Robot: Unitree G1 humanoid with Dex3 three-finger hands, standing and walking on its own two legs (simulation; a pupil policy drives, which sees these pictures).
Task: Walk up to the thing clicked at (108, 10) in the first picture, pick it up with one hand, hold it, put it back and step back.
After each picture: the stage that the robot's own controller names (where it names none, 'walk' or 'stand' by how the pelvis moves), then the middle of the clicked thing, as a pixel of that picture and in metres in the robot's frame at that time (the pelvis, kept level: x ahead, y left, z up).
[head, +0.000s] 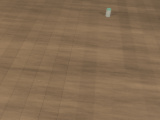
stand; (108, 12) +2.07 -0.40 -0.72
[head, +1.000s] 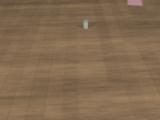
walk; (85, 24) +1.95 +0.03 -0.69
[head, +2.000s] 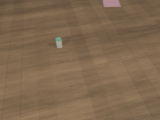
walk; (59, 42) +1.34 +0.31 -0.71
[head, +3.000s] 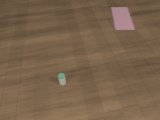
walk; (62, 79) +0.88 +0.26 -0.72
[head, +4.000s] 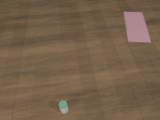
walk; (63, 107) +0.54 +0.21 -0.71
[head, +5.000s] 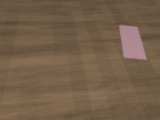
walk; out of the picture +0.37 +0.17 -0.70
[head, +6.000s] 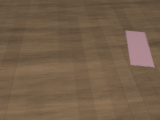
stand; out of the picture +0.32 +0.16 -0.72
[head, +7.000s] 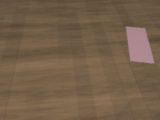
stand; out of the picture +0.32 +0.16 -0.72
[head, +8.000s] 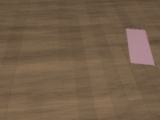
stand; out of the picture +0.32 +0.16 -0.73
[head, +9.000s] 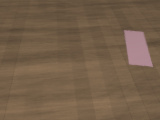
stand; out of the picture +0.32 +0.17 -0.73
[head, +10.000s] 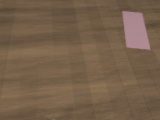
go down; out of the picture +0.33 +0.17 -0.71
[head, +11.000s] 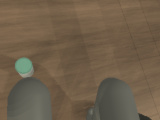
go down; (25, 68) +0.39 +0.21 -0.30
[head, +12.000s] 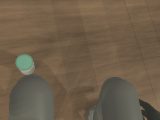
close in; (26, 65) +0.40 +0.22 -0.29
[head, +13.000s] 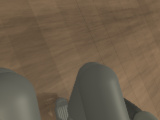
close in; out of the picture +0.38 +0.25 -0.22
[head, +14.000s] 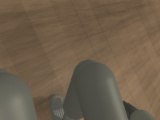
close; out of the picture +0.38 +0.26 -0.22
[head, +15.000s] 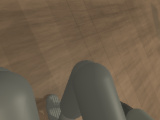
lift; out of the picture +0.37 +0.26 -0.23
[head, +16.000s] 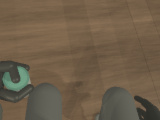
lift; (19, 83) +0.30 +0.22 -0.06
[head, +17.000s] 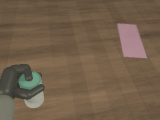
hold; (32, 90) +0.32 +0.17 +0.02
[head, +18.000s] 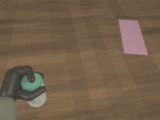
hold; (34, 90) +0.32 +0.17 +0.00
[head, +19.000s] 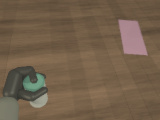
crouch; (36, 91) +0.32 +0.17 +0.00
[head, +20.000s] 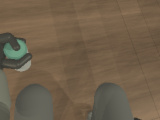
crouch; (19, 56) +0.42 +0.20 -0.10
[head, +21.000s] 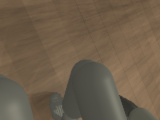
lower; out of the picture +0.41 +0.30 -0.22
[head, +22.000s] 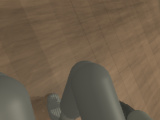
lower; out of the picture +0.41 +0.29 -0.23
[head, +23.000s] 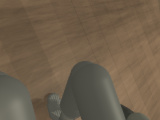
lower; out of the picture +0.40 +0.29 -0.23
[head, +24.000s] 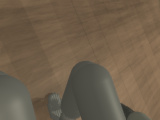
lower; out of the picture +0.40 +0.29 -0.23
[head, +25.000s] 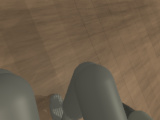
loosen; out of the picture +0.38 +0.27 -0.23
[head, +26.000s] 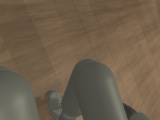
rise; out of the picture +0.39 +0.27 -0.23
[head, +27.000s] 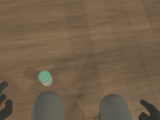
walk; (46, 78) +0.41 +0.20 -0.44
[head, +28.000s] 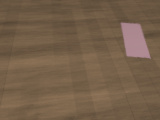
stand; out of the picture +0.35 +0.16 -0.66
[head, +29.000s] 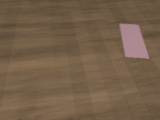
stand; out of the picture +0.35 +0.17 -0.67
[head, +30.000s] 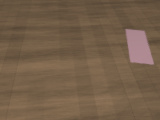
stand; out of the picture +0.36 +0.16 -0.71
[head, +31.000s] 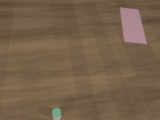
walk; (56, 114) +0.41 +0.13 -0.71
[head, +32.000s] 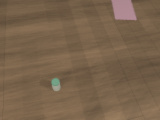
walk; (56, 84) +0.60 +0.20 -0.69
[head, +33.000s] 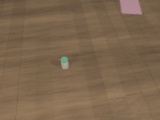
walk; (64, 62) +0.89 +0.18 -0.69
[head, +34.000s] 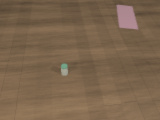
stand; (64, 69) +0.95 +0.16 -0.71
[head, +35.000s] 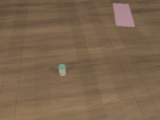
stand; (62, 70) +0.95 +0.19 -0.73
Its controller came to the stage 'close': yes
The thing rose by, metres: 0.71
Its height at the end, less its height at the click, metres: +0.00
